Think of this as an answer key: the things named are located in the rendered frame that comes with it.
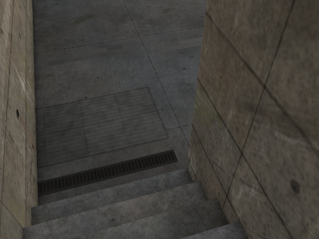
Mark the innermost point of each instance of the stairs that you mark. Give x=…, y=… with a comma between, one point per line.
x=165, y=206

